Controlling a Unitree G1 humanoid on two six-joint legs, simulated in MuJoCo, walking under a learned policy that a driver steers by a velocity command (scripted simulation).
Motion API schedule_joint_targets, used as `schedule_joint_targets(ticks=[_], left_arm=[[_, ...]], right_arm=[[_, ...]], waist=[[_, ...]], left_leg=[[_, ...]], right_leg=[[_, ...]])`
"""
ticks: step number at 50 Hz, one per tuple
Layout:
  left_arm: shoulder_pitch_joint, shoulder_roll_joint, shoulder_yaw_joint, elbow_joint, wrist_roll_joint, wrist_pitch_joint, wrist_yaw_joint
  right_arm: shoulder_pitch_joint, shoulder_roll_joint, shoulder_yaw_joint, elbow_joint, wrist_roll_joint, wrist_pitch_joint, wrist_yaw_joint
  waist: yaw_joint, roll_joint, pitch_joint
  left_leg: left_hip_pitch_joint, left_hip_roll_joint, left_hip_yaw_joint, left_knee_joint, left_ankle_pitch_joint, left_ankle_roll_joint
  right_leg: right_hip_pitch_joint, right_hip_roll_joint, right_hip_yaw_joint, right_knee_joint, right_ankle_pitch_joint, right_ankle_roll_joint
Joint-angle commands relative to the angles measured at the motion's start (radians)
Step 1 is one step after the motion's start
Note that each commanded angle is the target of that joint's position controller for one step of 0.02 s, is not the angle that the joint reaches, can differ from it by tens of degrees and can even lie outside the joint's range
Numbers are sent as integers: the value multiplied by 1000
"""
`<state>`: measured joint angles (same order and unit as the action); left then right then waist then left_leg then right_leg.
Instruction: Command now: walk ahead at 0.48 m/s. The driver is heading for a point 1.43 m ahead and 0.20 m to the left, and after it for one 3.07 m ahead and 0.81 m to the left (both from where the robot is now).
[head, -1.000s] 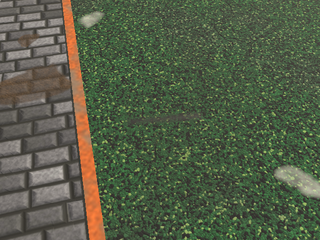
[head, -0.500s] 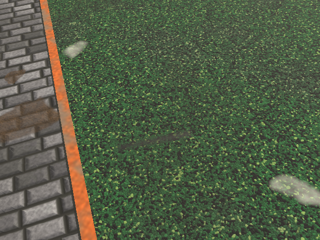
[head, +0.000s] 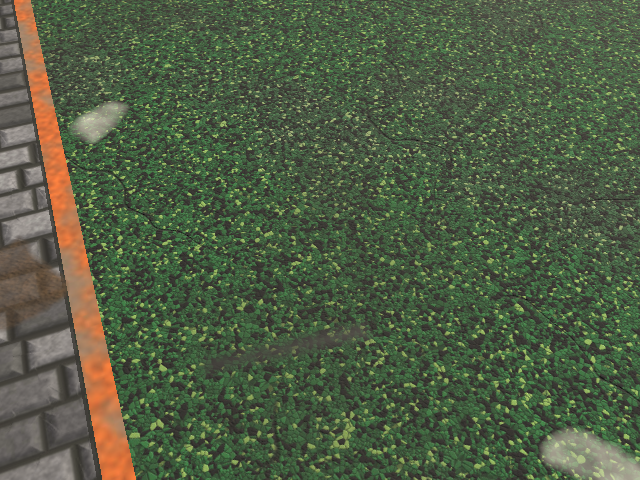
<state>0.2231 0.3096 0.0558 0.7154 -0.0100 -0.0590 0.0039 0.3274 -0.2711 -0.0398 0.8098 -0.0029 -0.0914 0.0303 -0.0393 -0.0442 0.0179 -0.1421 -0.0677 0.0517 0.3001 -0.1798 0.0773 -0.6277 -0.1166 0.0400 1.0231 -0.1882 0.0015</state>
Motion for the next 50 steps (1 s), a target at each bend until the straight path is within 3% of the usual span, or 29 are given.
schedule_joint_targets(ticks=[1, 4, 7, 9, 12, 13, 14, 15, 16, 17, 18, 19, 20, 21, 24, 27, 30, 35, 38, 39, 40, 41, 42, 43, 44, 45, 46, 48, 50], left_arm=[[-26, 45, 9, -67, 8, -13, -1], [-139, 17, -5, -95, 3, -30, -17], [-229, 15, -9, -126, -6, -40, -36], [-264, 25, -6, -146, -8, -44, -49], [-205, 65, 10, -142, -5, -45, -57], [-107, 94, 26, -118, -3, -43, -52], [51, 141, 49, -75, -2, -40, -41], [229, 217, 67, -46, 8, -32, -27], [231, 257, 70, -30, 11, -34, -37], [215, 147, 45, -42, 0, -34, -35], [146, 119, 33, -45, 0, -33, -31], [86, 111, 29, -48, 5, -32, -31], [44, 90, 23, -50, 12, -33, -33], [24, 76, 19, -51, 22, -38, -34], [17, 85, 23, -26, 7, -57, -35], [44, 110, 31, 3, 8, -54, -22], [75, 125, 32, 24, 3, -44, -14], [163, 152, 40, 80, -10, -21, -9], [157, 166, 47, 97, -13, -4, 0], [141, 174, 49, 96, -12, 2, 3], [122, 167, 45, 95, -10, 9, 6], [131, 128, 28, 84, 3, 11, 9], [248, 28, -4, 54, 8, -6, 2], [232, 37, -7, 70, 3, -27, -2], [153, 124, 17, 48, -26, -42, -11], [79, 128, 16, 26, -34, -48, -12], [39, 119, 16, 19, -18, -47, -8], [76, 95, 20, 34, -4, -26, -5], [96, 65, 15, 45, 0, -7, -1]], right_arm=[[-56, -157, -37, -63, 6, -17, -13], [-7, -176, -40, -44, 14, -7, -21], [60, -191, -43, -14, 21, 8, -24], [82, -195, -46, 1, 24, 22, -27], [69, -219, -55, 6, 25, 38, -36], [50, -225, -56, 4, 23, 45, -38], [43, -204, -46, -3, 17, 49, -42], [63, -139, -19, -31, -13, 45, -45], [208, -29, 11, -39, 4, 22, -32], [107, -150, -13, -32, 28, 3, -24], [1, -186, -24, -67, 49, -9, -18], [-49, -170, -20, -78, 40, -14, -22], [-68, -162, -24, -80, 22, -12, -23], [-40, -151, -25, -74, 20, -3, -21], [-17, -105, -16, -65, 15, 26, -26], [-122, -92, -11, -99, 5, 30, -28], [-227, -70, -2, -122, 7, 16, -18], [-361, -78, -2, -170, 20, 1, 7], [-342, -104, -12, -176, 17, -4, 20], [-290, -122, -21, -164, 16, -5, 19], [-171, -151, -40, -129, 13, -5, 13], [-6, -205, -63, -87, 9, -2, 3], [98, -309, -87, -74, -11, 4, -4], [126, -247, -71, -64, 8, 8, 0], [66, -198, -52, -70, 14, 8, -1], [-1, -174, -45, -82, 12, 9, -2], [-59, -147, -37, -84, 4, 8, 0], [-112, -113, -28, -89, -9, -3, 4], [-108, -122, -32, -74, -2, -16, 3]], waist=[[26, 89, 39], [-20, 85, 56], [-54, 81, 75], [-52, 88, 79], [6, 125, 21], [67, 135, -48], [145, 123, -158], [192, -13, -324], [93, -267, -440], [150, -142, -367], [143, -90, -212], [111, 6, -132], [82, 23, -74], [47, -6, -70], [14, -16, -39], [36, -2, 11], [75, -2, 32], [121, -9, 57], [87, -27, 36], [54, -39, 4], [-13, -30, -69], [-78, 5, -197], [-51, 219, -354], [-70, 305, -419], [-71, 226, -272], [-48, 161, -162], [-20, 107, -79], [37, 143, -49], [56, 135, -41]], left_leg=[[4, 261, -194, -197, 150, 157], [9, 234, -123, -195, 191, 129], [86, 267, -125, -170, 200, 129], [168, 300, -135, -132, 251, 120], [254, 320, -132, -12, 525, 90], [251, 297, -107, 112, 698, 74], [165, 248, -69, 310, 718, 42], [-66, 181, -32, 643, 366, 7], [-444, -8, -111, 940, -385, -42], [-560, 47, -204, 1021, -392, -33], [-608, 95, -169, 1011, -301, -25], [-580, 143, -141, 962, -213, -29], [-548, 171, -133, 904, -160, -39], [-487, 195, -141, 880, -123, -46], [-454, 213, -123, 798, -87, -80], [-521, 220, -111, 637, 59, -108], [-484, 191, -81, 422, 234, -106], [-490, 153, -71, 255, 255, -76], [-452, 134, -67, 212, 142, -34], [-370, 109, -44, 201, 110, -17], [-204, 75, -11, 177, 117, 9], [65, 131, -62, 217, 149, 49], [473, 388, -491, 201, 10, 202], [541, 452, -787, 31, -128, 248], [439, 429, -683, 2, -220, 202], [297, 394, -553, -15, -182, 172], [155, 355, -456, -48, -94, 159], [10, 301, -350, -106, 34, 147], [-37, 287, -280, -145, 125, 164]], right_leg=[[-82, -31, 18, -145, 154, 23], [-24, 6, -26, -345, 293, 20], [-22, 31, -37, -445, 314, 7], [-41, 44, -32, -489, 261, -16], [66, 88, -55, -520, 134, -62], [207, 122, -86, -537, 124, -88], [452, 115, -84, -535, 159, -123], [780, -94, 156, -481, 191, -187], [1059, -285, 662, -618, -69, -345], [1016, -254, 669, -696, -189, -303], [883, -222, 508, -718, -136, -266], [739, -186, 406, -741, -12, -249], [630, -149, 327, -769, 92, -245], [564, -128, 281, -797, 144, -243], [467, -107, 182, -869, 216, -263], [460, -85, 104, -904, 248, -257], [468, -45, 27, -908, 241, -217], [605, -105, 38, -860, 218, -202], [697, -145, 53, -783, 328, -175], [707, -136, 42, -720, 460, -161], [684, -95, 6, -576, 598, -138], [560, -43, -34, -352, 520, -104], [155, 102, -80, 47, 142, -27], [-18, 176, 48, 216, -386, -15], [-122, 113, 87, 290, -356, -30], [-132, 59, 50, 261, -269, -42], [-105, 22, 30, 195, -192, -39], [12, -21, 38, 117, -101, -28], [34, -27, 27, 74, -60, -9]])
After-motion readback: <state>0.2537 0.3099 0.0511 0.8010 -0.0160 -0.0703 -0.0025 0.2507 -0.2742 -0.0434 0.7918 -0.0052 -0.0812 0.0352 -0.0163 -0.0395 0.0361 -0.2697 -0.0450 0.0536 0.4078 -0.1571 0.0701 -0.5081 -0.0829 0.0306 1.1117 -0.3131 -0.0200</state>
